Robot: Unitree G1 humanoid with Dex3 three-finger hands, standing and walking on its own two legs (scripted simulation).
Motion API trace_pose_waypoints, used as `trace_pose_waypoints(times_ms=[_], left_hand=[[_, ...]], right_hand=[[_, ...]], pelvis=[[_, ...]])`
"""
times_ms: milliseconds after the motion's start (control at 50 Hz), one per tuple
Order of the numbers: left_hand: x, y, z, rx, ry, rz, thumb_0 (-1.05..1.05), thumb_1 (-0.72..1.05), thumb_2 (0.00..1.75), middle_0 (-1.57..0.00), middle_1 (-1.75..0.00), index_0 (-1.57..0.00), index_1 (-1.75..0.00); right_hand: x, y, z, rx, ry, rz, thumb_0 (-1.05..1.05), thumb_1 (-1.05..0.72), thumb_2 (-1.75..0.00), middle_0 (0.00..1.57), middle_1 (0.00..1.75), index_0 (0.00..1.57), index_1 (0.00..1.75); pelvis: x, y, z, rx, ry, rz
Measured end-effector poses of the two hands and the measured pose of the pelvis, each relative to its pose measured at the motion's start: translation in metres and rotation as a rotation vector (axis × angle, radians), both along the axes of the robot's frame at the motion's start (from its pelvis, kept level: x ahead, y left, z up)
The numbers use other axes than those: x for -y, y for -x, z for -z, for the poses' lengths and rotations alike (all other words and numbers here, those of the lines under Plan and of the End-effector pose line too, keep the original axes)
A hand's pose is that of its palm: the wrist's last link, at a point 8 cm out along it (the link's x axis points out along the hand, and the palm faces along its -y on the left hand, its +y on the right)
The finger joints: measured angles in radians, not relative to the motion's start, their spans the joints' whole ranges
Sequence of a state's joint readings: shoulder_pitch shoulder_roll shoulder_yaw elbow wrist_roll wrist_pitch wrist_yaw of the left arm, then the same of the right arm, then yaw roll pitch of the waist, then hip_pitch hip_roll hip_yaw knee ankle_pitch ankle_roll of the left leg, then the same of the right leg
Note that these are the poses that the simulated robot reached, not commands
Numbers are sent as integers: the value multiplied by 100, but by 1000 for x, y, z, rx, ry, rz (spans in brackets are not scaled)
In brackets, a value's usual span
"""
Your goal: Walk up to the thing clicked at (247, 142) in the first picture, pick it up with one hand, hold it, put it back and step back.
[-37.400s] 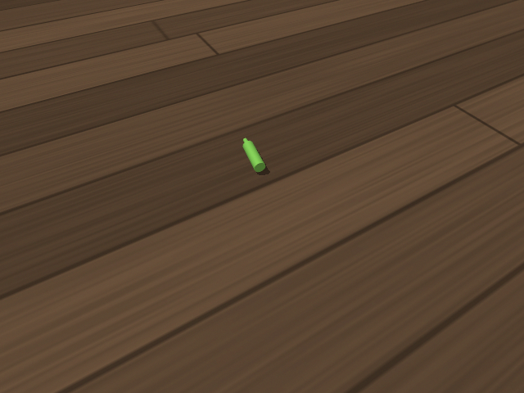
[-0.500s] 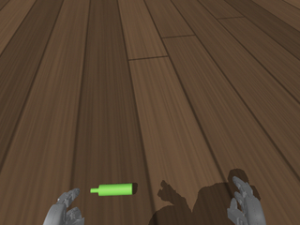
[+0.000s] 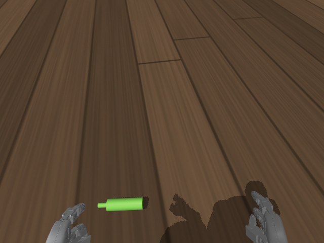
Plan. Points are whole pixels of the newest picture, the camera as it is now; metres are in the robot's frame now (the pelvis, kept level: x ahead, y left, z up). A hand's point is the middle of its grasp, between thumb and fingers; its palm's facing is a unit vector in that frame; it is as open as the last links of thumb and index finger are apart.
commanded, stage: home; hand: left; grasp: from above
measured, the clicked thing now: (120, 204) +0.45 +0.24 -0.68
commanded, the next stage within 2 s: stand in 0.34 s
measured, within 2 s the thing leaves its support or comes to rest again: neither
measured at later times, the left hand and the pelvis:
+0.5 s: hand (86, 241) +0.16 +0.19 -0.06, palm faces +0.02 -0.96 -0.28, open 7.4 cm; pelvis -0.01 +0.00 +0.01, yaw +0 degrees
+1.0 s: hand out of the picture +0.04 +0.23 -0.10, palm faces +0.06 -0.95 -0.32, open 7.4 cm; pelvis +0.00 +0.00 +0.06, yaw +0 degrees
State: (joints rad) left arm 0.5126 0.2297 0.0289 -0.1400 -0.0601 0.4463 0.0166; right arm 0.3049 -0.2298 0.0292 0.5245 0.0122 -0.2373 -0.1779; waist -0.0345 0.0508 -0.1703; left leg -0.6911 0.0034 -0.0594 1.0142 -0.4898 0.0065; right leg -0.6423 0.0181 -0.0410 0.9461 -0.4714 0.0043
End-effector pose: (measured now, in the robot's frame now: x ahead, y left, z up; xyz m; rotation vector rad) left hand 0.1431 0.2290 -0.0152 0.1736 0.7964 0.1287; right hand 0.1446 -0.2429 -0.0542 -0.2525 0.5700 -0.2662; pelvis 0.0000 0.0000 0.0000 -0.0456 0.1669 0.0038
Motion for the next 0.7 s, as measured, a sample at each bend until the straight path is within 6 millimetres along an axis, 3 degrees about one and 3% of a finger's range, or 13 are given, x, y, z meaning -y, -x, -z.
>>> trace_pose_waypoints(times_ms=[440, 560, 700], left_hand=[[-1, 2, 0, -2, -3, 2, 2, 90, 90, -20, -30, -20, -30], [-20, 3, 27, -21, -113, 36, 1, 90, 90, -21, -30, -20, -30], [-46, 39, 46, -192, -128, -40, 1, 90, 90, -21, -30, -20, -30]], right_hand=[[-3, 1, -1, 4, -8, -7, 1, -90, -89, 20, 30, 21, 30], [10, 14, 21, -312, 27, -147, 1, -90, -89, 20, 30, 21, 30], [30, 43, 18, -469, -3, -70, 1, -90, -89, 20, 30, 21, 30]], pelvis=[[-1, 3, 0, 5, 0, 1], [1, 11, -15, 113, -41, 5], [-1, 6, -33, 165, -49, 3]])
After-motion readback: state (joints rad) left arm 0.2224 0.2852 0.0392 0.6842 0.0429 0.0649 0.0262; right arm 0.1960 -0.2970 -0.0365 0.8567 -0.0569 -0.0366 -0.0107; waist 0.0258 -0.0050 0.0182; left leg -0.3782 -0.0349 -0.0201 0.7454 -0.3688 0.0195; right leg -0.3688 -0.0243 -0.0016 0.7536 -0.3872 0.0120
